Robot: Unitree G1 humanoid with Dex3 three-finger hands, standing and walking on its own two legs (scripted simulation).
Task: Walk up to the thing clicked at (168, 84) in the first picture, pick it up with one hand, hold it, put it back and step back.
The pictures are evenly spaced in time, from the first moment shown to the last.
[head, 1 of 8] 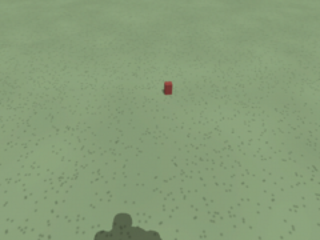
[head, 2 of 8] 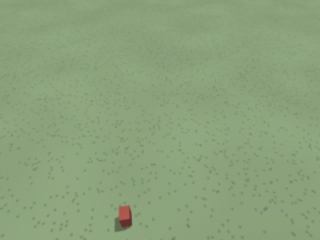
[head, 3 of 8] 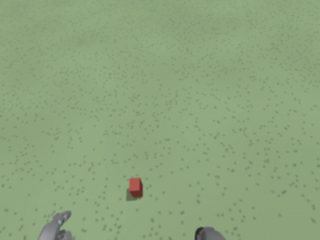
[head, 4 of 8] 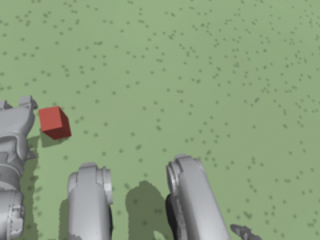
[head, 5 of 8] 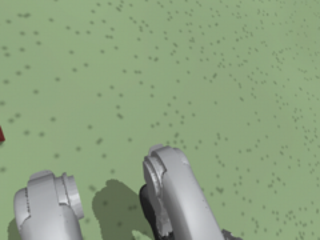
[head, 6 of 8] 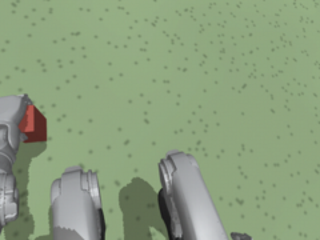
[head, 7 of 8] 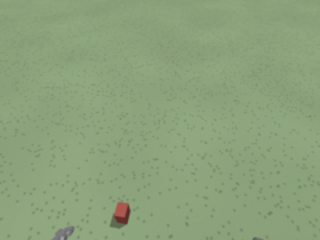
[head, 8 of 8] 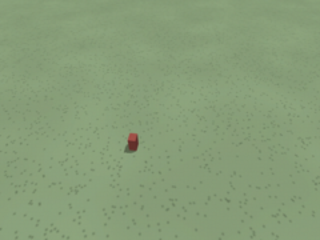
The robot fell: no
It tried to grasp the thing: yes
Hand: left
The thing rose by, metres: 0.61
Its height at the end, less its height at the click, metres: +0.00
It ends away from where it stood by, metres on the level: 0.02
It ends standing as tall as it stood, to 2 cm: yes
